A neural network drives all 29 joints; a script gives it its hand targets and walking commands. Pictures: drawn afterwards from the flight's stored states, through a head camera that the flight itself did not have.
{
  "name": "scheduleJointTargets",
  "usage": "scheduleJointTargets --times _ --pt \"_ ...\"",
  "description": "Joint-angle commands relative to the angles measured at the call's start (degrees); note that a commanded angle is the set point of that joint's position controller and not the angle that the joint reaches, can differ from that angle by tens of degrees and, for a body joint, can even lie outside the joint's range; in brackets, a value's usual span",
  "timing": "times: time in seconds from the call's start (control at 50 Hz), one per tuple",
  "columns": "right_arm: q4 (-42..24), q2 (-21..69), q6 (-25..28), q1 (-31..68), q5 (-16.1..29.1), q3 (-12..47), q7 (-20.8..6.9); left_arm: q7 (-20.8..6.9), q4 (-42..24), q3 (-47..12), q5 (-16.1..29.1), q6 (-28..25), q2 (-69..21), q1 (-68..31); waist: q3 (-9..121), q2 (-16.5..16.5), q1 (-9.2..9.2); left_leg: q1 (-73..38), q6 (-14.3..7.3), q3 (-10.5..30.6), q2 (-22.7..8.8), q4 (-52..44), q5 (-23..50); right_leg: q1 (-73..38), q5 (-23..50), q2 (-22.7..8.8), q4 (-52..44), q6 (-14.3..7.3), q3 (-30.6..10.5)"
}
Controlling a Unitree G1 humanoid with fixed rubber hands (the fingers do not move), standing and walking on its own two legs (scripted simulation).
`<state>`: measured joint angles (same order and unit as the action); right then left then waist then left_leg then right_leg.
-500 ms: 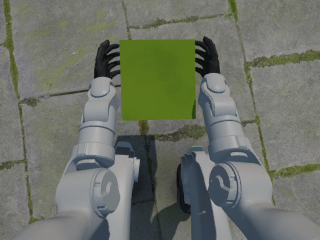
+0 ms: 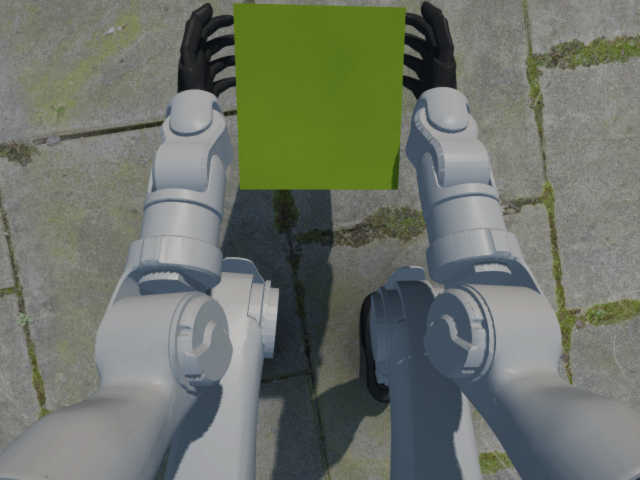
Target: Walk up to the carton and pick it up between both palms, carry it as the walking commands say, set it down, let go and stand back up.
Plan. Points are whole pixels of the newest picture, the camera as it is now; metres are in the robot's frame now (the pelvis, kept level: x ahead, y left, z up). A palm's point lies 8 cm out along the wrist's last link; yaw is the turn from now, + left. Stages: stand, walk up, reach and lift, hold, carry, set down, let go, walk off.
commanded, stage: set down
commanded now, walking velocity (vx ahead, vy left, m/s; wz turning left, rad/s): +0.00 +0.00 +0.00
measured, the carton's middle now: (315, 117) +0.50 +0.03 -0.20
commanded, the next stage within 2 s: none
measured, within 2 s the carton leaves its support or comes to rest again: neither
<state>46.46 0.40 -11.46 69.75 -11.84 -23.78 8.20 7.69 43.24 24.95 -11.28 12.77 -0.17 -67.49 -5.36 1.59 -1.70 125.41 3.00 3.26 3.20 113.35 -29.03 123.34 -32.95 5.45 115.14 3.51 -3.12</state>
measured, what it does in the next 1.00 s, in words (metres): stands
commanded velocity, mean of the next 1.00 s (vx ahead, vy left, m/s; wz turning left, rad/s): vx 0.00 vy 0.00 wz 0.00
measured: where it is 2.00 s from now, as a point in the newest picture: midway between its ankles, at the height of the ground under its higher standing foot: (315, 357)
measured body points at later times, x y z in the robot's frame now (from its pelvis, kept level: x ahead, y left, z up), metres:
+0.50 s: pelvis +0.01 +0.00 -0.04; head +0.35 +0.01 +0.24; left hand +0.54 +0.16 -0.19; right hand +0.55 -0.09 -0.20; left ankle +0.12 +0.13 -0.39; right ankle +0.11 -0.13 -0.39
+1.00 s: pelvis +0.01 +0.00 -0.05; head +0.36 +0.00 +0.23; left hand +0.54 +0.15 -0.20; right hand +0.55 -0.10 -0.21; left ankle +0.12 +0.13 -0.39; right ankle +0.11 -0.13 -0.39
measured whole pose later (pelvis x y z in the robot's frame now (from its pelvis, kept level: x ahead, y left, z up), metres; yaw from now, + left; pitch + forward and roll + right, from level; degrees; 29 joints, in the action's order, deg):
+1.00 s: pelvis +0.01 +0.00 -0.05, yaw +0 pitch +41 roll +0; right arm 52.9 -4.2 -10.9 76.2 -10.0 -21.6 8.1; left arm 5.0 53.9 23.4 -9.4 11.2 5.6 -77.6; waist -11.1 0.4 -2.8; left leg 132.5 4.1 3.6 3.6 122.3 -30.9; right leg 130.8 -34.7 6.6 124.5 3.5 -2.9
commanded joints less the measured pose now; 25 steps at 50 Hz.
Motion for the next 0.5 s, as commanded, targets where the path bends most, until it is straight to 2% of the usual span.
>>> scheduleJointTargets --times 0.0,0.2,0.3,0.48 --pt "3.37 52.64 0.33 31.74 4.91 25.38 -12.07 -12.46 0.54 -27.64 5.83 -1.94 -51.43 -36.42 63.63 -0.90 -1.26 -37.61 -0.39 -7.69 6.98 -7.36 13.45 -27.19 12.16 6.80 -9.22 -1.41 6.80" --pt "4.21 50.61 0.80 35.14 7.17 26.20 -12.76 -13.11 1.76 -28.39 7.96 -2.57 -49.21 -39.88 62.16 -0.80 -1.38 -35.29 -0.30 -7.99 6.31 -3.03 14.01 -25.19 12.63 6.16 -5.03 -1.56 7.12" --pt "2.63 50.14 1.27 37.17 8.54 27.49 -12.91 -13.53 2.62 -28.79 9.68 -2.83 -50.35 -39.60 62.95 -0.25 -0.96 -35.30 -0.36 -8.05 6.23 -0.97 15.84 -24.89 14.11 5.90 -3.36 -1.58 7.49" --pt "1.95 48.85 1.77 36.57 7.59 26.62 -13.44 -15.20 6.56 -26.44 9.34 -2.40 -51.55 -36.34 59.50 0.55 -0.70 -30.90 -0.64 -7.70 6.17 0.64 16.49 -23.02 15.51 5.60 -2.12 -1.65 7.50"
